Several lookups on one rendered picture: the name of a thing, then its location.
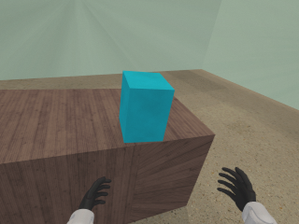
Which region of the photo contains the pedestal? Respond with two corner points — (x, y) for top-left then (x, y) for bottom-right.
(0, 89), (216, 224)

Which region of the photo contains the robot left hand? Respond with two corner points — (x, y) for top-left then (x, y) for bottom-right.
(78, 176), (111, 211)

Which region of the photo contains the left robot forearm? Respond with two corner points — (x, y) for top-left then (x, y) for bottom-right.
(66, 208), (94, 224)

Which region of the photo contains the right robot forearm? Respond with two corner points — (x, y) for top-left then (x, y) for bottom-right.
(241, 202), (277, 224)

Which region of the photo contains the carton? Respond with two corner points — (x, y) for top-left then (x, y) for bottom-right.
(119, 70), (175, 143)

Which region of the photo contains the robot right hand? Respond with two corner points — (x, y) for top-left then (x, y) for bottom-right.
(217, 167), (256, 212)

